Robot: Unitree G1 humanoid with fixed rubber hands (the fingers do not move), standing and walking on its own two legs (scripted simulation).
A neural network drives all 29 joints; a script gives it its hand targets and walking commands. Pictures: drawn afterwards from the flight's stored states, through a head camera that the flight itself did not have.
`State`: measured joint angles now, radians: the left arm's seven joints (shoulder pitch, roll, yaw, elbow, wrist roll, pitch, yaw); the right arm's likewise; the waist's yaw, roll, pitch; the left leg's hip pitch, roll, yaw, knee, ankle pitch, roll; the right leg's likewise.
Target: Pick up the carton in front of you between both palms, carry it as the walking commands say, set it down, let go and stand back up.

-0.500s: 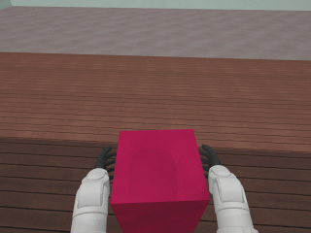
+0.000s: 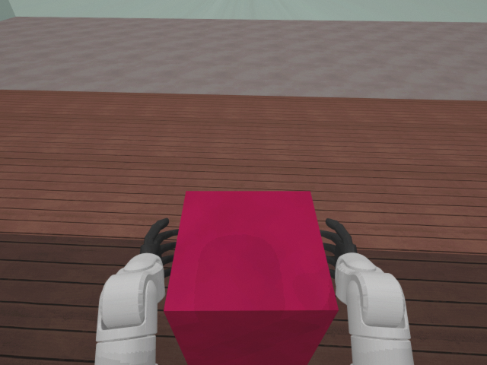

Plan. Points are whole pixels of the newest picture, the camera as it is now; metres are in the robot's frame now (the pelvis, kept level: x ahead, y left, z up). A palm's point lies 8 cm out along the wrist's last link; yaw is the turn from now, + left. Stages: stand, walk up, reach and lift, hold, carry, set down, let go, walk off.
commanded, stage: carry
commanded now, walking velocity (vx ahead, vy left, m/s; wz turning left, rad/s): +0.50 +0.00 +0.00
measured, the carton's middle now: (248, 282) +0.29 +0.00 +0.02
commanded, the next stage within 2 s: none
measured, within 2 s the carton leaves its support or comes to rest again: neither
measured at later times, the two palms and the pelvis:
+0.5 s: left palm (155, 167) +0.55 +0.20 +0.09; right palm (287, 167) +0.53 -0.10 +0.09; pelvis +0.27 +0.06 +0.01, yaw -1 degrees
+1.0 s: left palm (179, 111) +0.86 +0.19 +0.07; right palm (273, 107) +0.89 -0.11 +0.07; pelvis +0.61 +0.02 +0.01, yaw +3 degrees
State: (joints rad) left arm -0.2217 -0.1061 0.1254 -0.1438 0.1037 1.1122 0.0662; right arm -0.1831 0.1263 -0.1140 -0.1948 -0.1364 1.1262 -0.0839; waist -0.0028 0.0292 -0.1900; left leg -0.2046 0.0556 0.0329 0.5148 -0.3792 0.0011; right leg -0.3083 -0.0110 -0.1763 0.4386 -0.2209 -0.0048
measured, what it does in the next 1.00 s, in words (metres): walks ahead: left foot, then right foot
